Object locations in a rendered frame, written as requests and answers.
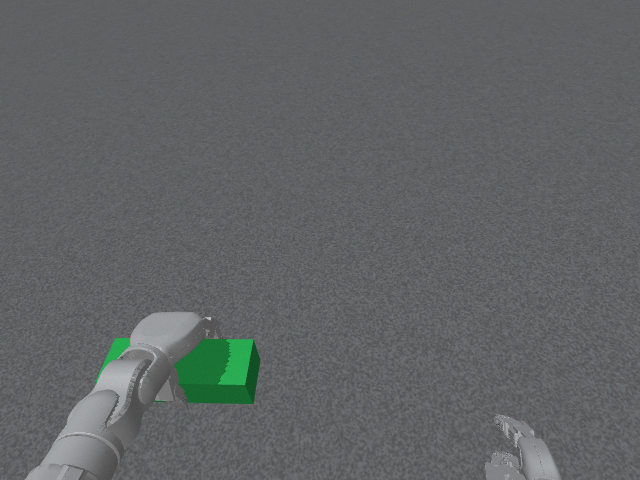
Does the left robot hand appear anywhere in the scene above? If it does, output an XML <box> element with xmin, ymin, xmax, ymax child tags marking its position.
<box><xmin>130</xmin><ymin>312</ymin><xmax>223</xmax><ymax>407</ymax></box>

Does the left robot arm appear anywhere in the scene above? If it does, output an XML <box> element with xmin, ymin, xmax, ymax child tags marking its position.
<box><xmin>25</xmin><ymin>344</ymin><xmax>171</xmax><ymax>480</ymax></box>

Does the right robot hand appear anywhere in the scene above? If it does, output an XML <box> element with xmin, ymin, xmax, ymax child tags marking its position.
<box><xmin>485</xmin><ymin>414</ymin><xmax>562</xmax><ymax>480</ymax></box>

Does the carton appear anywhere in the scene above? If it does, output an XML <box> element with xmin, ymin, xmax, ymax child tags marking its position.
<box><xmin>95</xmin><ymin>338</ymin><xmax>260</xmax><ymax>404</ymax></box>

